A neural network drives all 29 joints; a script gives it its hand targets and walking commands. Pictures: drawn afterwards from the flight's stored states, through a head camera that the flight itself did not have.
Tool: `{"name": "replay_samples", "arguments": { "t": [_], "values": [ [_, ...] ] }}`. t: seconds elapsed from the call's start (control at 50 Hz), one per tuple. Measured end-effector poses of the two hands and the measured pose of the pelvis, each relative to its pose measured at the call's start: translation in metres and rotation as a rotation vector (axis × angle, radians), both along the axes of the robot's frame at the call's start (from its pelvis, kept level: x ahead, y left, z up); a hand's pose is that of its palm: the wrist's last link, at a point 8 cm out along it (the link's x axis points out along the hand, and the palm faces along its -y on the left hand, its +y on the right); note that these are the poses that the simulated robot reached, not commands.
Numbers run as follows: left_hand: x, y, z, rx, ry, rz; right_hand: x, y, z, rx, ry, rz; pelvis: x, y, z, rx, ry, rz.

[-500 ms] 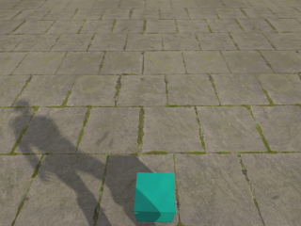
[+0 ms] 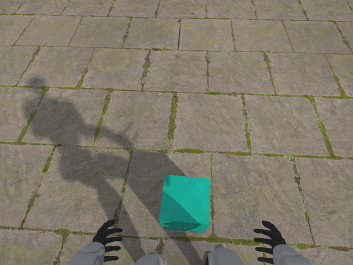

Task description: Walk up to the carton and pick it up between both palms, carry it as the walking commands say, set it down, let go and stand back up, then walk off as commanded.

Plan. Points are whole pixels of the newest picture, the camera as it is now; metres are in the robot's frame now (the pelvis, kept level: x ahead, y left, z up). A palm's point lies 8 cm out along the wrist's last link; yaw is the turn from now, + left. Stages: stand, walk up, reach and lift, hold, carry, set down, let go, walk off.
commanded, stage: reach and lift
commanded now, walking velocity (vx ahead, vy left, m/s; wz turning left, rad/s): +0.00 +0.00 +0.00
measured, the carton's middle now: (185, 205) +0.39 -0.02 -0.61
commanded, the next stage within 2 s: none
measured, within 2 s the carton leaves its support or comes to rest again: neither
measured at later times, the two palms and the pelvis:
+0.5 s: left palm (125, 209) +0.28 +0.16 -0.17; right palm (273, 225) +0.22 -0.24 -0.16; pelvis -0.08 -0.02 -0.07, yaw +2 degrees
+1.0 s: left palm (137, 167) +0.43 +0.15 -0.21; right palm (251, 178) +0.37 -0.23 -0.21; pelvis -0.08 -0.03 -0.09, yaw +3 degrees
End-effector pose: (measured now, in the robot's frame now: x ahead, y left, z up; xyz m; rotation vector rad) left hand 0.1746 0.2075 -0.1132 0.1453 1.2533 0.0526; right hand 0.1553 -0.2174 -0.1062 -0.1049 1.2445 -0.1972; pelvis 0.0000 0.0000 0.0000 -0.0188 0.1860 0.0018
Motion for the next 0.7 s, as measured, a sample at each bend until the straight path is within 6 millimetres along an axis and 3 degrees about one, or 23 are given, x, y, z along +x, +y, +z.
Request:
{"name": "replay_samples", "arguments": {
  "t": [0.1,0.16,0.24,0.42,0.56,0.7],
  "values": [
    [-0.012,-0.003,-0.024,-0.029,-0.052,0.012,-0.014,0.002,-0.022,0.002,-0.015,-0.009,-0.008,-0.009,-0.014,-0.003,0.067,0.044],
    [-0.005,-0.004,-0.040,-0.033,-0.071,-0.017,-0.010,0.000,-0.034,0.000,-0.057,-0.033,-0.021,-0.013,-0.026,-0.014,0.085,0.061],
    [0.024,-0.010,-0.053,-0.027,-0.127,-0.078,0.006,-0.008,-0.044,0.000,-0.126,-0.056,-0.040,-0.017,-0.042,-0.026,0.093,0.066],
    [0.085,-0.036,-0.056,-0.035,-0.234,-0.126,0.042,-0.026,-0.052,0.001,-0.219,-0.075,-0.071,-0.021,-0.062,-0.011,0.119,0.040],
    [0.123,-0.048,-0.059,-0.042,-0.278,-0.101,0.090,-0.020,-0.058,0.023,-0.291,-0.063,-0.089,-0.025,-0.071,0.006,0.156,0.027],
    [0.163,-0.054,-0.060,-0.049,-0.349,-0.072,0.138,-0.007,-0.065,0.026,-0.361,-0.062,-0.095,-0.029,-0.077,0.012,0.230,0.027]
  ]
}}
